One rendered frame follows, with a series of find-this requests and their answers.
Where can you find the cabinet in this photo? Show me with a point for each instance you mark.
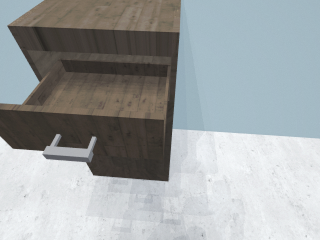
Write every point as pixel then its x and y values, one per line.
pixel 145 31

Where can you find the drawer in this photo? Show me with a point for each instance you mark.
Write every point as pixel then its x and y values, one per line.
pixel 123 104

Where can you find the handle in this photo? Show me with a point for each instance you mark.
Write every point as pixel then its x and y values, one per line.
pixel 54 152

